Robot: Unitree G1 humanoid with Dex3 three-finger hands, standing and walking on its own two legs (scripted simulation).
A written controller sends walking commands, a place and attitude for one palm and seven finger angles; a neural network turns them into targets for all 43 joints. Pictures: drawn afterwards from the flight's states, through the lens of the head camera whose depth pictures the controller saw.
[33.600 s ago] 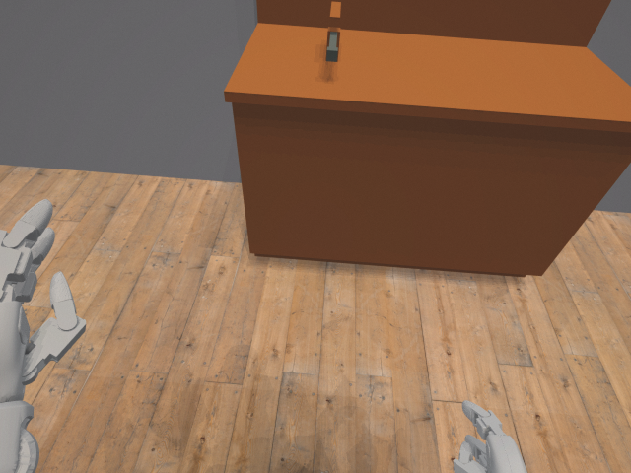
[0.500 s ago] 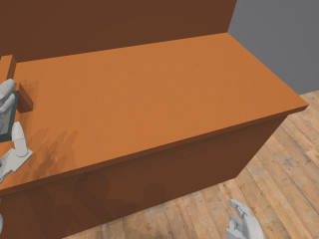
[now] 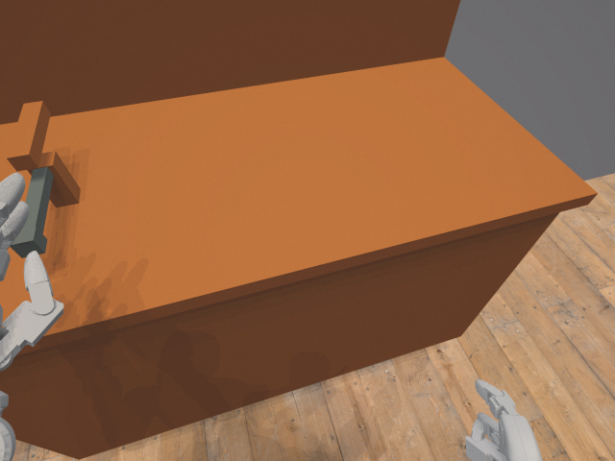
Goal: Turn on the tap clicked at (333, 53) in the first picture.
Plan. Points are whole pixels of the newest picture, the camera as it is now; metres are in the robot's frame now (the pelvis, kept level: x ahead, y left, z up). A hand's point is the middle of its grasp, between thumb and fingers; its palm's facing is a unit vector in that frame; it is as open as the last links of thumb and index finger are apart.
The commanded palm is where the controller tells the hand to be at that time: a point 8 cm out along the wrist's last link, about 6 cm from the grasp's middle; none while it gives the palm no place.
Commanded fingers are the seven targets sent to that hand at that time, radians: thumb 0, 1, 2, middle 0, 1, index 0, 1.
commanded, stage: come to a stop and stand still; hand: left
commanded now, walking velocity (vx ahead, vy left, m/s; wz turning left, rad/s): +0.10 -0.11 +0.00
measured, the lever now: (28, 242) +0.35 +0.39 +0.08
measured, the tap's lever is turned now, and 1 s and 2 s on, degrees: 0 0 0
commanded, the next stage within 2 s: look again from close up in 0.22 s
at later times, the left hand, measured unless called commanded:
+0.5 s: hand (44, 266) +0.26 +0.27 +0.18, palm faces +0.42 -0.81 -0.41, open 7.4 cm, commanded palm +0.17 +0.29 +0.18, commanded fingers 0.00 0.90 0.90 -0.20 -0.30 -0.20 -0.30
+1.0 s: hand (15, 298) +0.23 +0.29 +0.16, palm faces +0.38 -0.88 -0.27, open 7.5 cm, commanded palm +0.17 +0.32 +0.18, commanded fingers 0.00 0.90 0.90 -0.20 -0.30 -0.20 -0.30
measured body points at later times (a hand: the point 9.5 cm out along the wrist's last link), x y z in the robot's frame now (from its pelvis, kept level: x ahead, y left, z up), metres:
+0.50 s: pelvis +0.00 +0.01 +0.00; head +0.04 +0.00 +0.45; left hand +0.23 +0.31 +0.20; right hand +0.18 -0.22 -0.09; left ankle -0.02 +0.15 -0.74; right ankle +0.07 -0.08 -0.74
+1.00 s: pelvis +0.00 +0.05 +0.00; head +0.00 +0.08 +0.45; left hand +0.20 +0.33 +0.18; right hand +0.18 -0.15 -0.06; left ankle -0.02 +0.15 -0.74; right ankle +0.07 -0.08 -0.74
